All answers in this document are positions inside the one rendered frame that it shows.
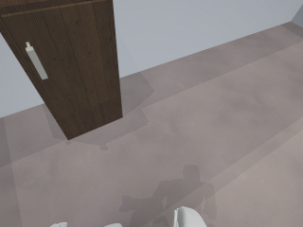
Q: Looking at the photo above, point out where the cupboard door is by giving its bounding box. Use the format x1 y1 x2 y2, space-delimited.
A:
0 0 119 118

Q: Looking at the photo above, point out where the robot right thigh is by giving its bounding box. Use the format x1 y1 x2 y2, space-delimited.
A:
172 207 207 227

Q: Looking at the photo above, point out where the handle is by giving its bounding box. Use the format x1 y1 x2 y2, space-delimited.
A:
26 42 48 79

